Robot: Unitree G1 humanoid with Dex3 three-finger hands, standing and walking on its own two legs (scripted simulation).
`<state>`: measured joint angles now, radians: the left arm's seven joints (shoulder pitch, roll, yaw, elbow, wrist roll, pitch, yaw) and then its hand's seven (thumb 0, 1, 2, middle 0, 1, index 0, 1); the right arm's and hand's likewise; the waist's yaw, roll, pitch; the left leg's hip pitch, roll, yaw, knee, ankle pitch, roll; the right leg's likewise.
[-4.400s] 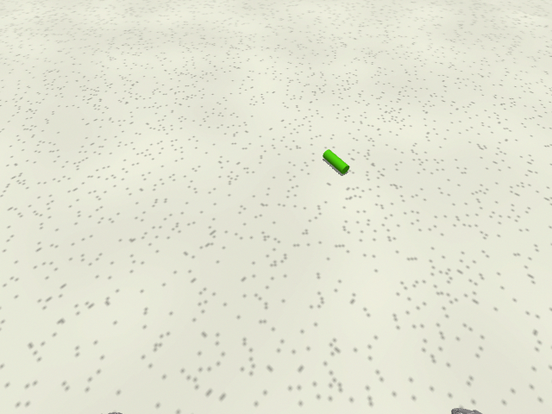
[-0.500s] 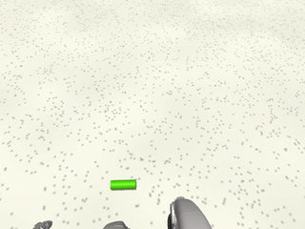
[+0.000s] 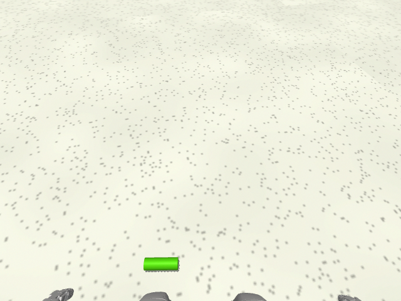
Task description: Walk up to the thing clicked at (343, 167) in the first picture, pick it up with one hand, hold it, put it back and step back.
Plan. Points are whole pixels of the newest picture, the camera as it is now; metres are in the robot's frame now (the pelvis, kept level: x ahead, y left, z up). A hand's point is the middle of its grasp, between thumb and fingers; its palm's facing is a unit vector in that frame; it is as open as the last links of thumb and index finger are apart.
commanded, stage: walk up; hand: left
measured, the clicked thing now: (161, 263) +0.35 +0.18 -0.72
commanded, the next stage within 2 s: stand in 1.44 s
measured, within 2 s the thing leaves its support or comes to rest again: neither
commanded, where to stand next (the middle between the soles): +0.05 -0.04 m, yaw +3 degrees
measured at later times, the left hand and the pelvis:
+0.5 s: hand out of the picture +0.10 +0.23 -0.13, palm faces +0.04 -0.94 -0.33, open 7.3 cm; pelvis +0.01 -0.02 +0.02, yaw +2 degrees
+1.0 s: hand out of the picture +0.11 +0.25 -0.13, palm faces +0.04 -0.95 -0.32, open 7.3 cm; pelvis +0.03 -0.01 +0.03, yaw +2 degrees
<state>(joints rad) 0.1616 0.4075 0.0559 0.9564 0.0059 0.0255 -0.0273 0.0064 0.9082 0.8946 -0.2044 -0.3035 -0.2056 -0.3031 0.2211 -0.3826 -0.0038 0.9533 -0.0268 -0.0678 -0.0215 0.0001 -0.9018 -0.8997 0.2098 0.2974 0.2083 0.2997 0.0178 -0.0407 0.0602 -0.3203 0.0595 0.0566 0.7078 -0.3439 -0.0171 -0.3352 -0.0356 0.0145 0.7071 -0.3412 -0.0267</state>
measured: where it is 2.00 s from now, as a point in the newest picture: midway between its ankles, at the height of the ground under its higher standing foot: outside the picture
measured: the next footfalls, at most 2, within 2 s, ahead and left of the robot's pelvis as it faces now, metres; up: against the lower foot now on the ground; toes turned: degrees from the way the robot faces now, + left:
none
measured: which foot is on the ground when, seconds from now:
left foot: down 0.00-1.00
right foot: down 0.00-1.00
